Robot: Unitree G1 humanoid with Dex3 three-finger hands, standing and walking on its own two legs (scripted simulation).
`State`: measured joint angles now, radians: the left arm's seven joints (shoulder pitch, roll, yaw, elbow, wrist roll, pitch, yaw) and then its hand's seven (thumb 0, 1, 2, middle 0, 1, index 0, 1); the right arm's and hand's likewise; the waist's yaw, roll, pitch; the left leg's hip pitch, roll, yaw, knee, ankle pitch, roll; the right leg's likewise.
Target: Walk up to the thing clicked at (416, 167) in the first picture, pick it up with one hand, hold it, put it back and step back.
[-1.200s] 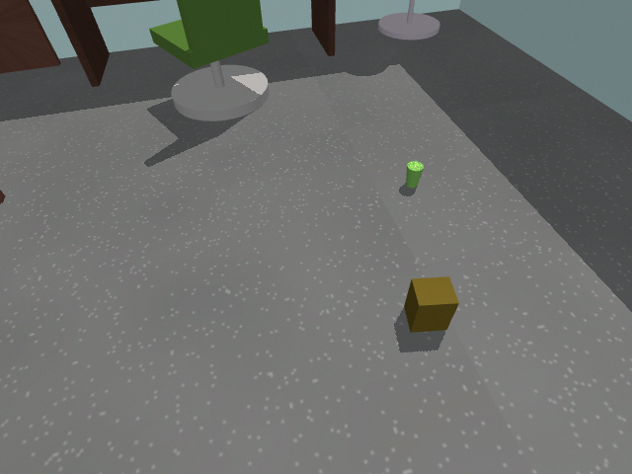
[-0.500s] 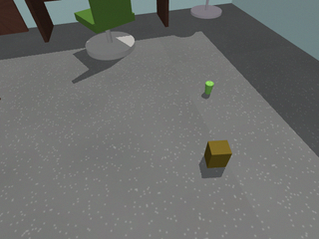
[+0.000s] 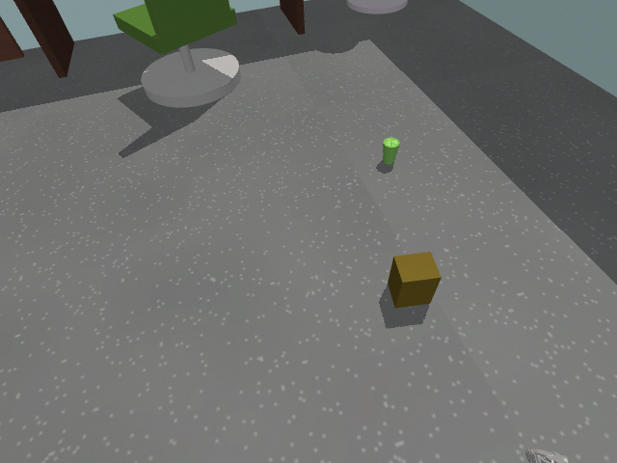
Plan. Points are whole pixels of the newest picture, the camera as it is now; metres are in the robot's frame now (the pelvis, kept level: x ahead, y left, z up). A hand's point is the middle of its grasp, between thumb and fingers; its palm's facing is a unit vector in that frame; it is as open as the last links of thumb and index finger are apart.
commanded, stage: walk up
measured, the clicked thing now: (389, 151) +1.56 -0.30 -0.72
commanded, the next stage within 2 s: none
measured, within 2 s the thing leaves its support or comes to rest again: neither
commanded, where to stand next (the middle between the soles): +0.04 -0.01 m, yaw -72 degrees
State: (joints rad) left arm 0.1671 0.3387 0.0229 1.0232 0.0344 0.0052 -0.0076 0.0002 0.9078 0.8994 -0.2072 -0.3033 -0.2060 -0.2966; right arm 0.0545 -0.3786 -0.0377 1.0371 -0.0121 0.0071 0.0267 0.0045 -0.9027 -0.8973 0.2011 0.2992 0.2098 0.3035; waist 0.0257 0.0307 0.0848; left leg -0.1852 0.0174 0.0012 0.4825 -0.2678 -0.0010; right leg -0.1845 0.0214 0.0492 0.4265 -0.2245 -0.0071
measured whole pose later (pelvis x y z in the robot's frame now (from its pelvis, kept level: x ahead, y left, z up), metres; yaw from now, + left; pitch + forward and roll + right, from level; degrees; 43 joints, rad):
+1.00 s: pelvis +0.02 +0.04 -0.04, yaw -51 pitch -2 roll +1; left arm 0.25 0.40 0.04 0.64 0.02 0.05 0.00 0.00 0.90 0.90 -0.21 -0.30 -0.21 -0.30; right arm 0.24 -0.37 -0.06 0.72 -0.02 -0.01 0.00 0.00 -0.90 -0.90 0.20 0.30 0.21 0.30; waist -0.01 -0.04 0.14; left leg -0.41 0.00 0.01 0.74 -0.29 0.01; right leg -0.36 0.12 0.21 0.90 -0.48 -0.01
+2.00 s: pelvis -0.02 +0.07 -0.02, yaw -71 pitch -3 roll +0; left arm 0.21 0.37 0.01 0.93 0.02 -0.02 0.00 0.00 0.91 0.90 -0.21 -0.30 -0.21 -0.30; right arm 0.21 -0.40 -0.03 0.93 -0.01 -0.01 0.02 0.01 -0.90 -0.90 0.20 0.30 0.21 0.30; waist -0.02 0.02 0.08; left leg -0.28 0.04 0.03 0.68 -0.34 -0.02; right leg -0.32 0.04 0.08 0.70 -0.32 -0.01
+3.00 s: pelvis +0.00 +0.05 +0.01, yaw -73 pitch -2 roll +0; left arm 0.07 0.34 0.00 1.13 0.01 -0.01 0.00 0.00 0.91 0.90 -0.21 -0.30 -0.21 -0.30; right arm 0.08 -0.35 -0.02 1.14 -0.01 0.00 0.02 0.00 -0.90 -0.90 0.20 0.30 0.21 0.30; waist -0.03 0.00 0.07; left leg -0.10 0.03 0.07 0.34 -0.20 -0.01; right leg -0.15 0.02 0.12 0.36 -0.17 0.02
